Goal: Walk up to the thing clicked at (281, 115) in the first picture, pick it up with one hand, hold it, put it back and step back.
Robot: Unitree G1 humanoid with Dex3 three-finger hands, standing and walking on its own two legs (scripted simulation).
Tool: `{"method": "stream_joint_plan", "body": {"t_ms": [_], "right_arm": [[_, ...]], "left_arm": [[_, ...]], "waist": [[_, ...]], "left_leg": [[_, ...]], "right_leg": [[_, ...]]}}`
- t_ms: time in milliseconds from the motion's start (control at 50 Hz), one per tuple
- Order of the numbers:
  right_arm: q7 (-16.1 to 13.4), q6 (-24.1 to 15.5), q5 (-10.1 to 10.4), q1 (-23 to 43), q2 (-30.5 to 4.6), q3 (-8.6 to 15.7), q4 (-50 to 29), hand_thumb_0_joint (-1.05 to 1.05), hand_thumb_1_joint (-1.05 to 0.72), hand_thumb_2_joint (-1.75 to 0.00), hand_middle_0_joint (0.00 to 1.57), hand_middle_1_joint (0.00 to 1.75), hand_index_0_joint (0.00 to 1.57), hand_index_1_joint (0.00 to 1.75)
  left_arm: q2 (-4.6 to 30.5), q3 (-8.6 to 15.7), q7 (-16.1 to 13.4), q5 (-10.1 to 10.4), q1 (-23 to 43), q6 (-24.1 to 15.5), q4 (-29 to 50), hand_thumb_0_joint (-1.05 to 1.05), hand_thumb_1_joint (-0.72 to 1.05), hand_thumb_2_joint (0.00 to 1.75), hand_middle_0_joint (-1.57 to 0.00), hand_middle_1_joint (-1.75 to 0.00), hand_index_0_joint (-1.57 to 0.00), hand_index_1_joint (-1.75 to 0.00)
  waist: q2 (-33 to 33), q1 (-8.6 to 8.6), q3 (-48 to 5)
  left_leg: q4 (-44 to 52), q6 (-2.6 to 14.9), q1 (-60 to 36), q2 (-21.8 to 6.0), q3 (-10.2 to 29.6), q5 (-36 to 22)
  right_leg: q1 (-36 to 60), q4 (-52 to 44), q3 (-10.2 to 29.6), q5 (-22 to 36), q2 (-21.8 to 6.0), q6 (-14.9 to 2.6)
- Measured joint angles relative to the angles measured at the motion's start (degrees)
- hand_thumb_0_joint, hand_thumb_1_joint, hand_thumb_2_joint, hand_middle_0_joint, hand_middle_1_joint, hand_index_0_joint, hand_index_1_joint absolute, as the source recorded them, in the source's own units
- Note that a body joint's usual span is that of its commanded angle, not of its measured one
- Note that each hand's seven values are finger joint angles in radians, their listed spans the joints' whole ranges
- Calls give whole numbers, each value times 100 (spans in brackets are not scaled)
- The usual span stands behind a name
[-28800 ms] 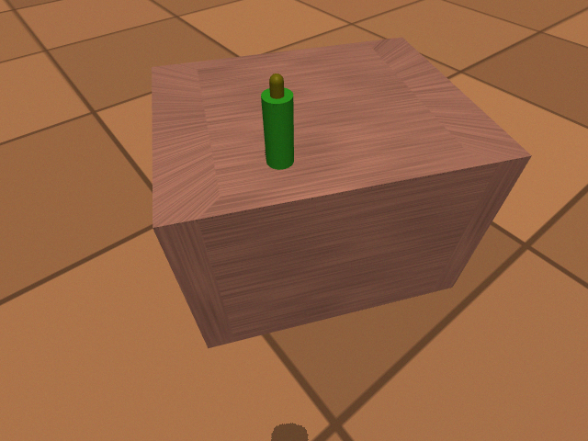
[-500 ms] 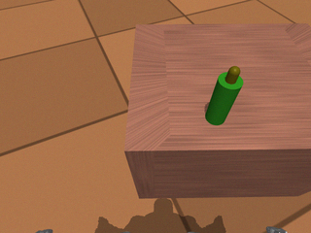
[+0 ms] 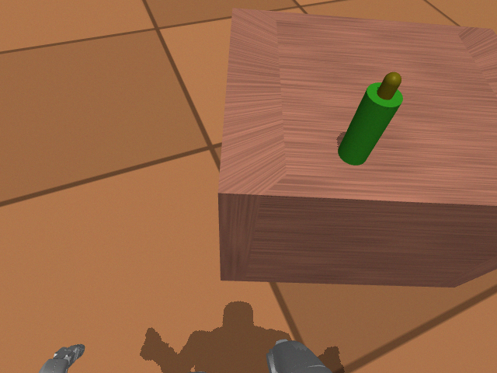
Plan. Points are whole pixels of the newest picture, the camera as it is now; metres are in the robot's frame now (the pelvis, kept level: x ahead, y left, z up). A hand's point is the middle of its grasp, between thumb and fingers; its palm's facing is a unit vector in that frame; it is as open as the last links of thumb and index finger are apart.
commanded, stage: step back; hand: right
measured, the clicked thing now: (371, 119) +0.60 -0.25 +0.00
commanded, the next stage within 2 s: none
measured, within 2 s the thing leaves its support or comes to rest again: neither
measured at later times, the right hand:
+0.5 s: hand out of the picture -0.04 -0.26 -0.16, palm faces -0.01 +0.91 -0.42, open 7.4 cm
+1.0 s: hand out of the picture -0.20 -0.30 -0.15, palm faces +0.08 +0.91 -0.42, open 7.4 cm
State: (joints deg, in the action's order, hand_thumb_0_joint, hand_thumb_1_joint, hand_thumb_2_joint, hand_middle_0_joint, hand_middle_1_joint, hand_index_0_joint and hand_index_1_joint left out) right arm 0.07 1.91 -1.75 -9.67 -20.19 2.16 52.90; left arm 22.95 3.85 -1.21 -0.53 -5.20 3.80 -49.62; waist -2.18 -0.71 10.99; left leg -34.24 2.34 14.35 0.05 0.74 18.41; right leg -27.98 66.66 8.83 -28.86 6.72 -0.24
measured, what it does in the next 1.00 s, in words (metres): walks backwards: right foot, then left foot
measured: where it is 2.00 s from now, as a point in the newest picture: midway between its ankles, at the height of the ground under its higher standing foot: outside the picture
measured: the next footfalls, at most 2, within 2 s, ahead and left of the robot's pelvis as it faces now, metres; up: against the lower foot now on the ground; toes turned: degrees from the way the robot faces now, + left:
right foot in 0.20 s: -0.03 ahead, -0.14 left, +0.00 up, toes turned -1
left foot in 0.50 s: -0.10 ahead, +0.12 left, +0.00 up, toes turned -4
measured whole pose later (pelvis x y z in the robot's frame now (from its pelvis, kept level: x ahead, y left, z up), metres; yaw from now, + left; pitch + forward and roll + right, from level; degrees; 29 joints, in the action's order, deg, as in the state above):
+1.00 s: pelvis -0.29 -0.01 -0.01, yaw -7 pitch -3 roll +0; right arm -1.2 3.0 -0.7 -7.8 -24.0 3.5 47.9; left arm 21.0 3.8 1.5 -2.4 -12.0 3.8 -48.5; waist 1.0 1.2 8.7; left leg -54.9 -0.5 30.5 2.1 5.6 25.7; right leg -15.4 39.5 2.4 -21.7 -0.3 -0.3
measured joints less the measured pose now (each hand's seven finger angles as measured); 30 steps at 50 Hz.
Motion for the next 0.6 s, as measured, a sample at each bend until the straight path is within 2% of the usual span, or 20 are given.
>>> {"method": "stream_joint_plan", "body": {"t_ms": [60,120,180,220,240,280,300,360,400,440,480,500,520,540,560,600], "right_arm": [[-51,-19,32,81,-33,23,-155,1,-90,-90,21,30,21,30],[-67,-35,53,195,-81,31,-324,1,-90,-90,21,30,21,30],[-45,0,91,298,-154,27,-436,1,-90,-90,21,30,21,30],[-34,48,143,402,-230,36,-421,1,-90,-90,21,30,21,30],[-40,76,171,439,-250,48,-396,1,-90,-90,21,30,21,30],[-61,131,195,454,-223,60,-345,1,-90,-90,21,30,21,30],[-60,141,214,427,-224,55,-340,1,-90,-90,21,30,21,30],[-61,97,249,281,-263,31,-342,1,-90,-90,21,30,21,30],[-74,58,241,178,-291,15,-341,1,-90,-90,21,30,21,30],[-80,39,207,101,-299,16,-334,1,-90,-90,21,30,21,30],[-70,-3,155,31,-299,36,-324,1,-90,-90,21,30,21,30],[-68,-39,123,9,-281,63,-305,1,-90,-90,21,30,21,30],[-69,-58,72,35,-201,84,-256,1,-90,-90,20,30,21,30],[-36,-56,40,40,-154,70,-239,1,-90,-90,20,30,21,30],[3,-59,20,28,-133,51,-239,1,-90,-90,20,30,21,30],[16,-87,-3,-12,-67,12,-232,1,-90,-90,21,30,21,30]], "left_arm": [[-16,14,14,-24,-137,-23,43,0,90,90,-21,-30,-20,-30],[-27,12,34,-37,-236,-45,65,0,90,90,-20,-30,-20,-30],[-60,21,67,-63,-312,-106,41,0,90,90,-20,-30,-20,-30],[-151,25,64,-121,-330,-168,-20,0,91,90,-20,-30,-20,-30],[-202,4,86,-130,-342,-178,-29,0,91,90,-20,-30,-20,-30],[-226,-41,136,-141,-388,-187,22,0,90,90,-21,-30,-20,-30],[-245,-55,141,-125,-396,-183,59,0,90,90,-21,-30,-20,-30],[-279,-76,109,-130,-359,-155,199,0,90,90,-21,-30,-21,-30],[-269,-79,85,-149,-295,-145,321,0,90,90,-21,-30,-21,-30],[-225,-77,67,-163,-218,-141,462,0,90,90,-21,-30,-21,-30],[-153,-80,64,-136,-130,-119,586,0,90,90,-21,-30,-21,-30],[-101,-83,68,-115,-70,-94,627,0,90,90,-21,-30,-21,-30],[-32,-61,68,-96,4,-61,630,0,90,90,-21,-30,-21,-30],[-7,-35,52,-77,33,-25,601,0,90,90,-21,-30,-21,-30],[-11,-16,30,-81,38,13,539,0,90,90,-21,-30,-20,-30],[11,15,9,-66,15,81,419,0,90,90,-21,-30,-20,-30]], "waist": [[52,20,35],[98,41,73],[168,73,48],[377,72,63],[488,29,62],[443,74,3],[410,103,-21],[353,142,-109],[333,141,-142],[298,120,-130],[255,62,-100],[190,35,-60],[-3,86,50],[-83,122,98],[-50,92,97],[-3,9,50]], "left_leg": [[33,18,79,-55,-89,-112],[-91,5,226,-104,-214,-150],[-409,-41,453,-156,-339,-87],[-696,-97,604,-298,-318,-14],[-814,-98,676,-275,-153,17],[-1602,-128,887,68,171,843],[-2075,-142,974,244,301,1053],[-2845,-195,1023,508,463,1191],[-2658,-242,856,487,462,1215],[-1987,-257,560,363,365,1197],[-941,-232,180,207,215,798],[-491,-194,28,202,154,402],[-436,-137,-12,311,38,290],[-483,-89,15,329,-34,278],[-525,-56,72,266,-17,265],[-393,-45,124,138,54,108]], "right_leg": [[340,-305,-88,-43,-69,118],[777,-1266,-270,50,-281,134],[1311,-2643,-517,565,-475,35],[1518,-3157,-626,924,-391,19],[1490,-3128,-683,941,-344,14],[1348,-3007,-619,959,-427,-22],[1308,-3012,-581,1002,-488,-35],[1156,-3081,-541,1174,-642,-21],[1020,-3083,-563,1270,-710,15],[868,-3016,-609,1334,-767,74],[682,-2828,-684,1336,-828,148],[574,-2666,-695,1305,-888,193],[498,-2504,-559,1294,-973,128],[407,-2253,-378,861,-885,53],[297,-1812,-221,347,-660,14],[91,-752,14,-98,-228,-50]]}}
